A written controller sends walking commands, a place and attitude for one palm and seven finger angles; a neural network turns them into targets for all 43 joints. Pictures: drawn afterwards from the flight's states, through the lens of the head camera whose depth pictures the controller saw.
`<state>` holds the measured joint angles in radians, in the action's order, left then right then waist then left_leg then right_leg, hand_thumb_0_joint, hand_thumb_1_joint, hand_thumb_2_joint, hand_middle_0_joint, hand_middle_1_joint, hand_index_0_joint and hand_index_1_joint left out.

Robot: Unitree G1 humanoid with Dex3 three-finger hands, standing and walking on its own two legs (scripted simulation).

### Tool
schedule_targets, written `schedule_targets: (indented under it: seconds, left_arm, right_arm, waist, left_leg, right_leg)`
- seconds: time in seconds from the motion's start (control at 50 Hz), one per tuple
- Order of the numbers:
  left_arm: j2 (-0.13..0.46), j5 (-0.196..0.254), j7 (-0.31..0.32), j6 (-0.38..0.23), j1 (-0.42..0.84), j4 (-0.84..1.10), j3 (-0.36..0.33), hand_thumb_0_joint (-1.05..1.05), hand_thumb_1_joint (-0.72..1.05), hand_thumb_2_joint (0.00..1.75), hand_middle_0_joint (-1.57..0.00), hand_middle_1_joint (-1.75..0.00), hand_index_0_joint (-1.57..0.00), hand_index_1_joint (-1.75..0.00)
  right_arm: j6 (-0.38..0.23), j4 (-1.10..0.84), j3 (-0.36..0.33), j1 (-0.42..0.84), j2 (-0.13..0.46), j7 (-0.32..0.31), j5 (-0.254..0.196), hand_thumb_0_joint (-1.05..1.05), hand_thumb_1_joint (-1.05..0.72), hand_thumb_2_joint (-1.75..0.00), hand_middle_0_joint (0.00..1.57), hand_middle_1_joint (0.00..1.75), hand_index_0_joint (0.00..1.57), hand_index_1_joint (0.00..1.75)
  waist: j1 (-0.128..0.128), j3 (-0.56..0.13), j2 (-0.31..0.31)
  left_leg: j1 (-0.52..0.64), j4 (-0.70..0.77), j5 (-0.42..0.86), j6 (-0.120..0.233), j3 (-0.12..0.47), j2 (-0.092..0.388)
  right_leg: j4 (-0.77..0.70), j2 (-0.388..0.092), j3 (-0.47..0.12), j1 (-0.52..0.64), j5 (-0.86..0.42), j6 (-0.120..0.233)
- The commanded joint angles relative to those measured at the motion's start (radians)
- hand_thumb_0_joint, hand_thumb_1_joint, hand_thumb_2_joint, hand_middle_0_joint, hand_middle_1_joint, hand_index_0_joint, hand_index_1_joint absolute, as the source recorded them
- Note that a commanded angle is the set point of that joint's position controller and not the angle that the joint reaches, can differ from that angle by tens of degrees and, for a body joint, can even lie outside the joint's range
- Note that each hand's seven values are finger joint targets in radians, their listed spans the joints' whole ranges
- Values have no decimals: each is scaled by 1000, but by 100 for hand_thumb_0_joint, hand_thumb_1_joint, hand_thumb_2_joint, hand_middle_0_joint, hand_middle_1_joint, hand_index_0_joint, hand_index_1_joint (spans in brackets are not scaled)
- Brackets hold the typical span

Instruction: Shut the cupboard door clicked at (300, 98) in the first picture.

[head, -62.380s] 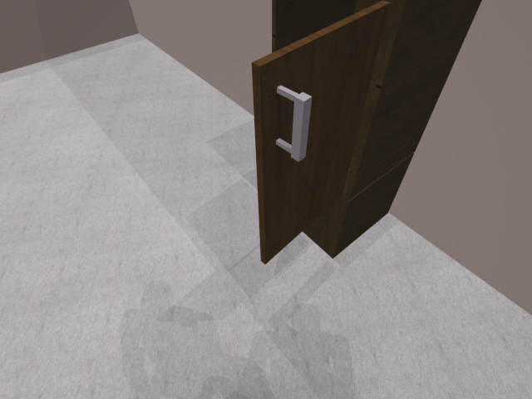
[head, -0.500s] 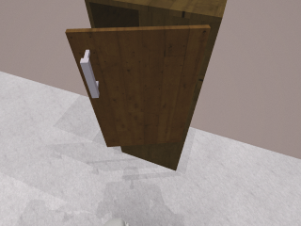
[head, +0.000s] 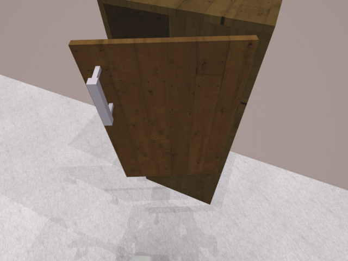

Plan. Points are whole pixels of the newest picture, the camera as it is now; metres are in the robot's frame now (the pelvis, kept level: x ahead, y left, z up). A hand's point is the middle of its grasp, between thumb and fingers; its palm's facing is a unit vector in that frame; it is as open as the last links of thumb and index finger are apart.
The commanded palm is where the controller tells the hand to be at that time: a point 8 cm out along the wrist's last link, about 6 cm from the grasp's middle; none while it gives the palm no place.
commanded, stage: come to a stop and stand still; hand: left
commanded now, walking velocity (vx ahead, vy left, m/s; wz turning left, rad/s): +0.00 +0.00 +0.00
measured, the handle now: (103, 97) +0.42 +0.20 +0.14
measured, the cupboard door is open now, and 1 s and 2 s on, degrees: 25 25 25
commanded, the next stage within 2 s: look again from close up in 0.92 s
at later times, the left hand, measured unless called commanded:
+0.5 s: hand out of the picture +0.01 +0.29 -0.16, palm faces -0.03 -0.97 -0.24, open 7.4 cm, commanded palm none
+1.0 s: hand out of the picture -0.10 +0.28 -0.17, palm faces +0.03 -0.99 -0.17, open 7.4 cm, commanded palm none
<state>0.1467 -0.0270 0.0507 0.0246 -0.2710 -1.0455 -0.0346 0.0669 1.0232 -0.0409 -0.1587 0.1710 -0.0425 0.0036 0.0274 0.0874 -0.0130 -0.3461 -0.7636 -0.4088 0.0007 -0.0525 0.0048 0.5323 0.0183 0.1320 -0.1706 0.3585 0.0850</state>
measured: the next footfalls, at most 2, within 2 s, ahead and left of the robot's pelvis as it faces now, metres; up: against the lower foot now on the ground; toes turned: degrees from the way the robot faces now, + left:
left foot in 0.24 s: +0.01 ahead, +0.14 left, +0.00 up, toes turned -2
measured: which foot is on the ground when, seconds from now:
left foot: up 0.00-0.22, down 0.24-1.00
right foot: down 0.00-1.00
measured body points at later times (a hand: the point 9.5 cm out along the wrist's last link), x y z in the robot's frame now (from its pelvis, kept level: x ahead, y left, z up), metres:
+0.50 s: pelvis -0.07 +0.10 +0.00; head -0.07 +0.10 +0.45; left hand +0.01 +0.34 -0.14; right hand -0.01 -0.14 -0.14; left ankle -0.03 +0.14 -0.73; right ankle -0.04 -0.06 -0.73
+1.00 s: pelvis -0.06 +0.12 +0.01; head -0.06 +0.13 +0.46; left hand -0.10 +0.34 -0.16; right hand -0.03 -0.11 -0.14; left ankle -0.03 +0.14 -0.73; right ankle -0.04 -0.05 -0.73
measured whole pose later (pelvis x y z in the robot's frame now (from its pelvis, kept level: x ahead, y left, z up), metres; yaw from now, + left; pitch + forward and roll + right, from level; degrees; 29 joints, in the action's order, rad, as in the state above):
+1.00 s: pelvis -0.06 +0.12 +0.01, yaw +0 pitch -1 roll -1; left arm 0.16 -0.02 0.04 0.01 -0.38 -1.09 0.01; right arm -0.01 1.06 0.01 -0.26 0.17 -0.02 0.00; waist 0.02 0.02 0.02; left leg -0.20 -0.38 -0.16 0.14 -0.03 -0.14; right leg 0.45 -0.03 -0.09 -0.22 0.22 0.01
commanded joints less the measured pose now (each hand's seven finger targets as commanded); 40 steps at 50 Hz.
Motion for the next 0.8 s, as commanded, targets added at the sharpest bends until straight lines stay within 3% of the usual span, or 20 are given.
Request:
schedule_targets:
  seconds: [0.0,0.04,0.06,0.08,0.1,0.12,0.14,0.16,0.2,0.22,0.24,0.26,0.3,0.34,0.38,0.44,0.52,0.64,0.78]
  left_arm:
    - [161,-6,4,-16,-27,43,-31,0,90,90,-20,-30,-20,-30]
    - [181,-2,-1,-21,-27,37,-31,0,90,90,-20,-30,-20,-30]
    - [200,-2,38,-44,-138,84,-14,0,90,90,-20,-30,-20,-30]
    - [225,-2,33,-63,-134,117,-20,0,90,90,-20,-30,-20,-30]
    - [212,6,26,-68,-133,111,-23,0,90,90,-20,-30,-20,-30]
    - [237,3,26,-68,-119,122,-29,0,90,90,-20,-30,-20,-30]
    - [225,-3,26,-67,-93,141,-31,0,90,90,-20,-30,-20,-30]
    - [217,-3,25,-60,-60,155,-25,0,90,90,-20,-30,-20,-30]
    - [204,6,17,-46,0,168,-10,0,90,90,-20,-30,-20,-30]
    - [174,13,13,-39,-17,167,-4,0,90,90,-20,-30,-20,-30]
    - [149,17,12,-30,-30,167,-2,0,90,90,-20,-30,-20,-30]
    - [136,14,11,-24,-35,169,0,0,90,90,-20,-30,-20,-30]
    - [154,9,-2,-17,7,161,6,0,90,90,-20,-30,-20,-30]
    - [153,4,-11,-8,7,158,9,0,90,90,-20,-30,-20,-30]
    - [151,0,-18,-6,-16,153,11,0,90,90,-20,-30,-20,-30]
    - [150,0,-21,-10,-33,152,7,0,90,90,-20,-30,-20,-30]
    - [145,0,-22,-9,-54,140,7,0,90,90,-20,-30,-20,-30]
    - [132,1,-19,-15,-74,98,14,0,90,90,-20,-30,-20,-30]
    - [115,3,-15,-23,-121,39,24,0,90,90,-20,-30,-20,-30]
  right_arm:
    - [-8,-50,-14,-7,52,7,0,0,-90,-90,20,30,20,30]
    - [-17,-33,-7,-14,47,11,0,0,-90,-90,20,30,20,30]
    - [-52,-143,-14,38,71,6,-4,0,-90,-90,20,30,20,30]
    - [-55,-150,-20,-3,68,19,-4,0,-90,-90,20,30,20,30]
    - [-58,-147,-11,25,57,26,-2,0,-90,-90,20,30,20,30]
    - [-55,-163,-8,1,50,30,-11,0,-90,-90,20,30,20,30]
    - [-59,-169,-5,-22,53,30,-8,0,-90,-90,20,30,20,30]
    - [-61,-165,-1,-53,51,27,-6,0,-90,-90,20,30,20,30]
    - [-67,-138,2,-141,67,32,1,0,-90,-90,20,30,20,30]
    - [-74,-137,-2,-140,113,31,8,0,-90,-90,20,30,20,30]
    - [-78,-151,-1,-121,152,27,13,0,-90,-90,20,30,20,30]
    - [-74,-164,5,-87,156,25,17,0,-90,-90,20,30,20,30]
    - [-76,-162,14,-60,141,25,18,0,-90,-90,20,30,20,30]
    - [-74,-164,13,-64,157,27,20,0,-90,-90,20,30,20,30]
    - [-73,-164,9,-67,170,28,20,0,-90,-90,20,30,20,30]
    - [-76,-159,8,-78,168,26,20,0,-90,-90,20,30,20,30]
    - [-77,-145,6,-75,173,24,16,0,-90,-90,20,30,20,30]
    - [-75,-103,9,-86,162,22,12,0,-90,-90,20,30,20,30]
    - [-82,-49,11,-106,154,17,6,0,-90,-90,20,30,20,30]
  waist:
    - [-14,-69,120]
    - [-13,-82,115]
    - [5,-142,141]
    - [-23,-175,106]
    - [9,-190,21]
    - [-5,-213,44]
    - [-14,-227,45]
    - [-32,-222,56]
    - [-67,-175,74]
    - [-47,-148,17]
    - [-25,-124,-56]
    - [-8,-66,-37]
    - [-13,30,-152]
    - [-13,89,-105]
    - [-8,70,-59]
    - [-7,-8,-18]
    - [-8,-52,-24]
    - [-17,-11,-18]
    - [-20,-8,-19]
  left_leg:
    - [-63,-129,-112,-25,50,21]
    - [-29,-3,-63,-31,24,23]
    - [-107,-105,-171,-32,-26,-64]
    - [-151,-114,-19,15,22,-20]
    - [-137,-75,9,19,-3,-24]
    - [-112,-51,27,18,20,-12]
    - [-57,34,-5,16,33,-5]
    - [16,128,34,14,28,-10]
    - [160,320,235,19,28,-5]
    - [190,308,404,42,100,68]
    - [132,326,479,85,206,160]
    - [50,352,358,105,210,172]
    - [-35,447,152,93,246,127]
    - [-104,540,-110,91,284,129]
    - [-118,571,-207,94,291,125]
    - [-53,564,-177,96,293,121]
    - [-3,573,-176,97,309,126]
    - [-1,577,-170,88,311,119]
    - [64,595,-131,73,320,119]
  right_leg:
    - [-128,-338,-237,88,-911,155]
    - [-104,-305,-211,116,-885,131]
    - [-60,-274,-383,197,-1622,14]
    - [27,-285,-283,269,-1520,4]
    - [21,-291,-278,279,-1413,31]
    - [3,-288,-277,256,-1205,77]
    - [2,-290,-261,228,-1076,93]
    - [4,-264,-231,172,-943,83]
    - [41,-192,-164,47,-625,18]
    - [39,-145,-150,-29,-414,-28]
    - [2,-100,-126,-55,-197,-58]
    - [-52,-80,-129,-49,-76,-61]
    - [-46,-72,-128,-55,-17,-57]
    - [-35,-51,-124,-70,21,-56]
    - [-24,-48,-121,-60,9,-58]
    - [-22,-47,-134,-55,4,-57]
    - [-7,-42,-141,-71,6,-61]
    - [-57,-44,-185,-80,-14,-53]
    - [-84,-49,-212,-99,-35,-49]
